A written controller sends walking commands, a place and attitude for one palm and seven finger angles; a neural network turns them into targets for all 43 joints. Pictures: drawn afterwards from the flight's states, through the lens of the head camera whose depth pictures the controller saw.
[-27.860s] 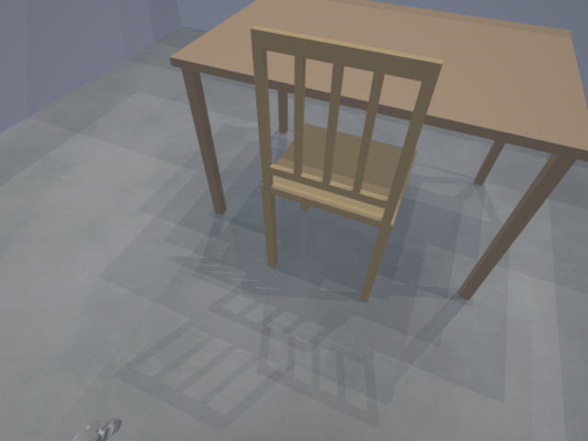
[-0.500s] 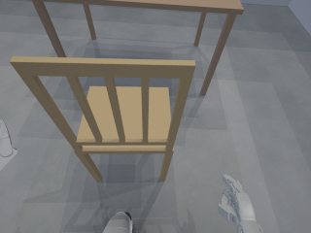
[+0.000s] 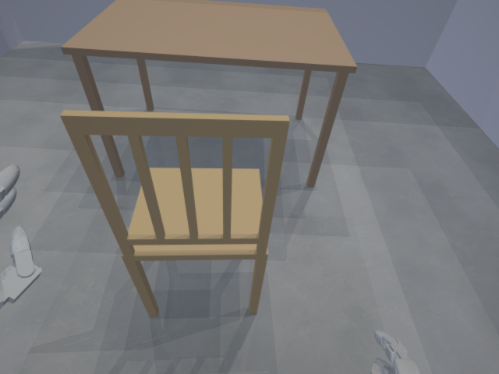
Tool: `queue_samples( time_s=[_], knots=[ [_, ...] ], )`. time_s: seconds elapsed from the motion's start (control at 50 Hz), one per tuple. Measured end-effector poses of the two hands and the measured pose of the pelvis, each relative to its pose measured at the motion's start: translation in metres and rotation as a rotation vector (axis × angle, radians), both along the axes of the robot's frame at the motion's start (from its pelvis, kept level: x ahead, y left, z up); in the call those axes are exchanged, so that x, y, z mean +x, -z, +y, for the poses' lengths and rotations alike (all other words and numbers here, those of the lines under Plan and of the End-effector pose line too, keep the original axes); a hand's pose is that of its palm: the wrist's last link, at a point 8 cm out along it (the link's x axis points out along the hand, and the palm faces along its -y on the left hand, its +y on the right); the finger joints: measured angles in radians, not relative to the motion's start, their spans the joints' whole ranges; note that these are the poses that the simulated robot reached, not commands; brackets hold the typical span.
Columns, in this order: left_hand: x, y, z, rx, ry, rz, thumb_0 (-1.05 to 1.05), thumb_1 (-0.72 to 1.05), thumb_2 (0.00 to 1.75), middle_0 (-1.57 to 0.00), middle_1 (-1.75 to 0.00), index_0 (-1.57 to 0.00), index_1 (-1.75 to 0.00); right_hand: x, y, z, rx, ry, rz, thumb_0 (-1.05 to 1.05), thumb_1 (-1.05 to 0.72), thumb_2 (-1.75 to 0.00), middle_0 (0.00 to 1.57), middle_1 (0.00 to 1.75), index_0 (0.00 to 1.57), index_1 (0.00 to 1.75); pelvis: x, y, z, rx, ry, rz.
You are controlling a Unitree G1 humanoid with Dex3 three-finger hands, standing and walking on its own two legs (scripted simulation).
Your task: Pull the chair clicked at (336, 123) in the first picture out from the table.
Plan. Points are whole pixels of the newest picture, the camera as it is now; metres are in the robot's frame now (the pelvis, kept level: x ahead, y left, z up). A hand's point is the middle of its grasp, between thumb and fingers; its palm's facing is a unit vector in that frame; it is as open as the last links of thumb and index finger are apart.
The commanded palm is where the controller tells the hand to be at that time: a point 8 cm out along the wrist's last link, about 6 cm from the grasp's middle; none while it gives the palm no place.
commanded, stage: stop stepping back and stand still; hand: left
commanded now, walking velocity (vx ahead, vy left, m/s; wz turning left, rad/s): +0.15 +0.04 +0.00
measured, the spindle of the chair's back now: (188, 193) +0.52 +0.17 -0.06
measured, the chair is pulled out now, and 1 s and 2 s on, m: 0.60 0.60 0.60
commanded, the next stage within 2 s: let the arm hang, fingers relaxed in 0.26 s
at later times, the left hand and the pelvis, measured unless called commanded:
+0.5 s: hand (92, 330) +0.19 +0.26 -0.03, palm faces +0.19 -0.90 -0.39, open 7.4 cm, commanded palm none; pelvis -0.01 +0.02 -0.01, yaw +2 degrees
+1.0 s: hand out of the picture -0.02 +0.20 -0.17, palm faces +0.06 -0.97 -0.24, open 7.3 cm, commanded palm none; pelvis +0.02 +0.01 +0.00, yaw +2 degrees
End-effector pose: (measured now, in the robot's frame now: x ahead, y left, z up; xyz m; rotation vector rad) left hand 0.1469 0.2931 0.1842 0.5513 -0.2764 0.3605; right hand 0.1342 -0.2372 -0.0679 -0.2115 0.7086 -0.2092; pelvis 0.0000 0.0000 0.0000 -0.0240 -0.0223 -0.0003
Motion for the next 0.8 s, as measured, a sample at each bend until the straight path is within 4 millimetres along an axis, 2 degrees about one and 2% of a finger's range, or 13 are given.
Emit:
queue_samples(
  time_s=[0.08, 0.16, 0.26, 0.36, 0.38, 0.42, 0.48, 0.54, 0.6, 0.62, 0.64, 0.72, 0.8],
  knots=[
    [-0.010, -0.005, 0.011, 0.002, -0.076, -0.010, 0.01, 0.89, 0.90, -0.21, -0.31, -0.22, -0.30, -0.001, 0.004, 0.008, 0.025, -0.030, -0.001, 0.01, -0.90, -0.90, 0.20, 0.30, 0.21, 0.30, -0.008, -0.002, 0.000, 0.000, -0.005, 0.001],
    [-0.012, 0.001, 0.014, -0.030, -0.100, 0.001, 0.01, 0.89, 0.90, -0.21, -0.31, -0.21, -0.30, -0.002, 0.010, 0.011, 0.032, -0.048, 0.012, 0.01, -0.90, -0.90, 0.20, 0.30, 0.21, 0.30, -0.014, 0.000, 0.002, 0.005, -0.004, -0.009],
    [-0.007, 0.016, 0.010, -0.080, -0.062, 0.030, 0.01, 0.89, 0.90, -0.21, -0.31, -0.21, -0.30, -0.008, 0.011, 0.010, 0.015, -0.027, 0.022, 0.01, -0.90, -0.90, 0.20, 0.30, 0.21, 0.30, -0.013, 0.003, 0.006, 0.007, 0.005, -0.025],
    [0.001, 0.015, 0.012, -0.057, -0.045, 0.034, 0.02, 0.89, 0.90, -0.21, -0.31, -0.21, -0.30, -0.010, 0.007, 0.010, 0.010, 0.001, 0.017, 0.01, -0.90, -0.90, 0.20, 0.30, 0.21, 0.30, -0.007, 0.002, 0.007, 0.007, -0.007, -0.020],
    [0.006, 0.021, 0.013, -0.035, -0.037, 0.050, 0.01, 0.89, 0.90, -0.21, -0.31, -0.21, -0.30, -0.009, 0.011, 0.010, 0.012, -0.021, 0.019, 0.01, -0.90, -0.90, 0.20, 0.30, 0.21, 0.30, -0.007, 0.004, 0.007, 0.003, -0.014, -0.011],
    [0.019, 0.060, 0.019, -0.091, -0.047, 0.199, 0.01, 0.89, 0.90, -0.21, -0.30, -0.21, -0.30, -0.009, 0.027, 0.010, 0.031, -0.055, 0.077, 0.01, -0.90, -0.90, 0.20, 0.30, 0.20, 0.30, -0.008, 0.009, 0.010, 0.003, -0.025, 0.000],
    [0.024, 0.154, 0.014, -0.271, -0.102, 0.573, 0.00, 0.90, 0.90, -0.20, -0.30, -0.20, -0.30, -0.017, 0.051, 0.013, 0.068, -0.064, 0.191, 0.01, -0.90, -0.90, 0.20, 0.30, 0.20, 0.30, -0.007, 0.012, 0.015, 0.006, -0.029, 0.016],
    [-0.003, 0.244, -0.016, -0.417, -0.111, 0.944, 0.01, 0.91, 0.90, -0.20, -0.30, -0.20, -0.30, -0.034, 0.064, 0.020, 0.091, -0.058, 0.293, 0.01, -0.90, -0.90, 0.20, 0.30, 0.20, 0.30, -0.003, 0.014, 0.015, 0.014, -0.030, 0.017],
    [-0.048, 0.306, -0.056, -0.548, -0.085, 1.232, 0.01, 0.91, 0.90, -0.20, -0.30, -0.20, -0.30, -0.060, 0.067, 0.025, 0.092, -0.040, 0.404, 0.01, -0.91, -0.90, 0.20, 0.30, 0.20, 0.30, 0.002, 0.013, 0.013, 0.019, -0.029, 0.014],
    [-0.064, 0.320, -0.069, -0.588, -0.078, 1.311, 0.01, 0.91, 0.90, -0.20, -0.30, -0.20, -0.30, -0.069, 0.066, 0.025, 0.086, -0.026, 0.441, 0.01, -0.91, -0.90, 0.20, 0.30, 0.20, 0.30, 0.004, 0.012, 0.012, 0.019, -0.028, 0.015],
    [-0.074, 0.327, -0.071, -0.640, -0.128, 1.320, -0.01, 0.95, 0.90, -0.20, -0.30, -0.20, -0.30, -0.078, 0.064, 0.022, 0.071, -0.008, 0.474, 0.00, -0.92, -0.90, 0.20, 0.30, 0.21, 0.30, 0.005, 0.011, 0.011, 0.017, -0.033, 0.018],
    [-0.105, 0.336, -0.057, -0.644, -0.205, 1.408, -0.05, 1.02, 0.90, -0.21, -0.30, -0.21, -0.30, -0.105, 0.058, 0.010, 0.028, 0.007, 0.609, 0.00, -0.94, -0.90, 0.20, 0.30, 0.21, 0.30, 0.010, 0.006, 0.007, 0.008, -0.045, 0.023],
    [-0.136, 0.333, -0.047, -0.622, -0.269, 1.518, -0.03, 0.99, 0.90, -0.21, -0.30, -0.21, -0.30, -0.118, 0.060, 0.007, 0.031, 0.032, 0.666, 0.00, -0.93, -0.90, 0.20, 0.30, 0.20, 0.30, 0.015, 0.003, 0.007, 0.005, -0.046, 0.020]
  ],
)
